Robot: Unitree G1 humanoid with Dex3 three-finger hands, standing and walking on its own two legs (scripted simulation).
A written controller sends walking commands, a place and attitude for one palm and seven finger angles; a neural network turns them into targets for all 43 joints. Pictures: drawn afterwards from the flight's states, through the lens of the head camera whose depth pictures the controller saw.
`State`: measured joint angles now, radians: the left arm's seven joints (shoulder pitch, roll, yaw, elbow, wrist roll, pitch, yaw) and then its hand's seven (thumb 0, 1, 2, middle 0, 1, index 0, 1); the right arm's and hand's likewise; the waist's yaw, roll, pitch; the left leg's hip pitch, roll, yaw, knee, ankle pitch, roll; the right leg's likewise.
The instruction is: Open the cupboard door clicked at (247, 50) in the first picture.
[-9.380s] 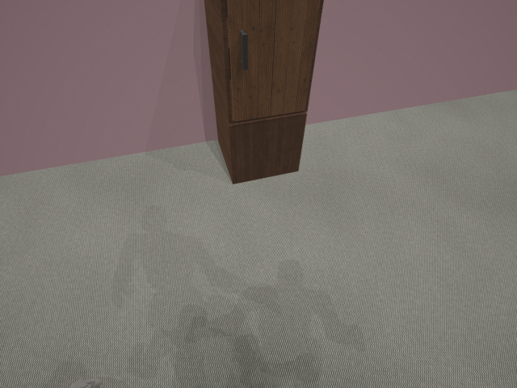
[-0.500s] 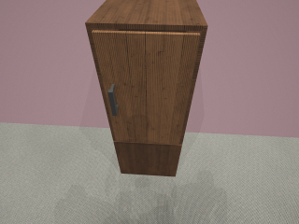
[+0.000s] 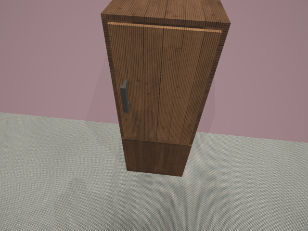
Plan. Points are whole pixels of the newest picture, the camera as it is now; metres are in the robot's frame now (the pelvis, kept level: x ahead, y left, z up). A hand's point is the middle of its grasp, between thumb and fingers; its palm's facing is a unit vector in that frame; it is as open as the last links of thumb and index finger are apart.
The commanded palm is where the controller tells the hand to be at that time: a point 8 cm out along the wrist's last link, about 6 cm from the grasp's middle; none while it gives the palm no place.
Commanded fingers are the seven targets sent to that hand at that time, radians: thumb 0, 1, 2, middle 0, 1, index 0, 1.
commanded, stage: look again from close up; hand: left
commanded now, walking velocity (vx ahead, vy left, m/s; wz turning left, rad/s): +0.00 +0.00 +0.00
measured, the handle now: (125, 96) +0.60 +0.16 -0.02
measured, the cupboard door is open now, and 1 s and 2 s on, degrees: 0 0 0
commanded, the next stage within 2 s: shuffle to correct the standing spot in 0.26 s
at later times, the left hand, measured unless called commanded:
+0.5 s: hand out of the picture -0.01 +0.17 -0.18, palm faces +0.04 -0.98 -0.17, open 7.4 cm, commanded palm none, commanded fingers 0.00 0.90 0.90 -0.20 -0.30 -0.20 -0.30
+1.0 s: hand out of the picture +0.06 +0.17 -0.17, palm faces +0.05 -0.98 -0.20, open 7.3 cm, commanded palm none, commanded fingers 0.00 0.90 0.90 -0.20 -0.30 -0.20 -0.30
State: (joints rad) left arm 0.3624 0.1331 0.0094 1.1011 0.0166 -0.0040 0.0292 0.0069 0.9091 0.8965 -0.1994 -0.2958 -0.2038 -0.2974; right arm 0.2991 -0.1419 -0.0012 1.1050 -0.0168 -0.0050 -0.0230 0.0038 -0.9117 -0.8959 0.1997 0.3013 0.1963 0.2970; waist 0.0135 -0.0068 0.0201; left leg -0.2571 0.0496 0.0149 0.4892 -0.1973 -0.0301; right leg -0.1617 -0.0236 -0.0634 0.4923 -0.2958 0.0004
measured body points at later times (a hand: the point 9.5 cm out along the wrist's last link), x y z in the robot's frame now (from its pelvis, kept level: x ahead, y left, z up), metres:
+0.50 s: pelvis +0.01 +0.01 +0.00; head +0.01 +0.01 +0.45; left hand -0.01 +0.23 -0.16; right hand +0.00 -0.21 -0.16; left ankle +0.04 +0.14 -0.74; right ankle -0.02 -0.12 -0.74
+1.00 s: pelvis +0.06 +0.00 +0.00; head +0.10 +0.00 +0.45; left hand +0.06 +0.22 -0.16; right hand +0.09 -0.23 -0.16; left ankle +0.04 +0.14 -0.73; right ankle -0.01 -0.11 -0.73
